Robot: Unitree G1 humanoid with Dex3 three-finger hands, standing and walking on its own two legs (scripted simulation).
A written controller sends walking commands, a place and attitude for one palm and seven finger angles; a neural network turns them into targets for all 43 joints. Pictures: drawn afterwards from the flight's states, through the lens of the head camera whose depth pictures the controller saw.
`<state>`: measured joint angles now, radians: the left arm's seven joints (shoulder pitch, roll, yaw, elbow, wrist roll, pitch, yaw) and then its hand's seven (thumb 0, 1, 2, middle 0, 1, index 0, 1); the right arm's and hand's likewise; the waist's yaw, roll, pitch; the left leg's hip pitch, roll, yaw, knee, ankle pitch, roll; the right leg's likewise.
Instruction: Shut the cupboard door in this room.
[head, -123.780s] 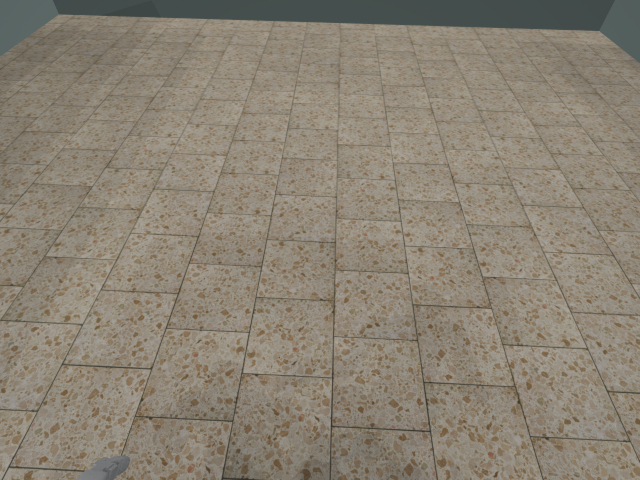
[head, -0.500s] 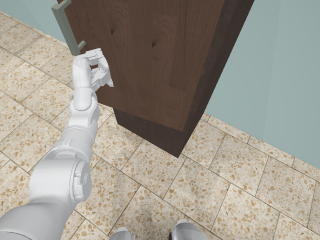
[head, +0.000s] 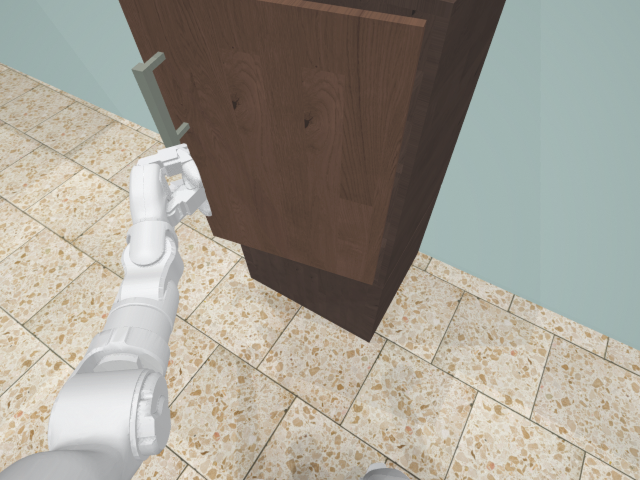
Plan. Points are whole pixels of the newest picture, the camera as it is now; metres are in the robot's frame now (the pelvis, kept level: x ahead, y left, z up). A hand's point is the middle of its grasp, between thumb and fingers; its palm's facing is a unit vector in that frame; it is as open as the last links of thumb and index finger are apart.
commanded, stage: draw the hand back to the body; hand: left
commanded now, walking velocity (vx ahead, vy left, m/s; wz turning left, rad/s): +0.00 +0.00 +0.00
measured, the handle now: (165, 103) +0.68 +0.21 +0.09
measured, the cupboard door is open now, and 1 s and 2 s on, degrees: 11 11 11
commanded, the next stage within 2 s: step back with the hand held close in 1.34 s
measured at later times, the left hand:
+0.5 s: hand (84, 284) +0.31 +0.20 +0.15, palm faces +0.25 -0.94 -0.23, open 3.2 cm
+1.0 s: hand out of the picture +0.20 +0.29 +0.20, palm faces +0.49 -0.75 -0.44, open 6.4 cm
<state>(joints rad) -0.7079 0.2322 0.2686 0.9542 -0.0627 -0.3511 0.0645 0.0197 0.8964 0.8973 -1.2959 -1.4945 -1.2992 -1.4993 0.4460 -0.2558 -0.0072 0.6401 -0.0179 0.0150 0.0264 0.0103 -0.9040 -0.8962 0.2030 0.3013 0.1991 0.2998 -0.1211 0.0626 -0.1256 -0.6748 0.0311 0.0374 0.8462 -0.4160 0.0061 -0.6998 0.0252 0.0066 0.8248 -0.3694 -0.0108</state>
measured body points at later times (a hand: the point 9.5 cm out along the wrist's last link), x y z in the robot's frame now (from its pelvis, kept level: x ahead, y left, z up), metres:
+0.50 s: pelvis +0.01 +0.00 +0.04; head -0.01 -0.02 +0.49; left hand +0.29 +0.25 +0.16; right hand +0.21 -0.22 -0.04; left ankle -0.01 +0.12 -0.70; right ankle +0.01 -0.11 -0.70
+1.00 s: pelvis +0.03 +0.01 +0.04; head +0.00 -0.02 +0.49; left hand +0.17 +0.32 +0.23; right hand +0.22 -0.20 -0.05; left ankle -0.01 +0.12 -0.70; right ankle +0.02 -0.11 -0.70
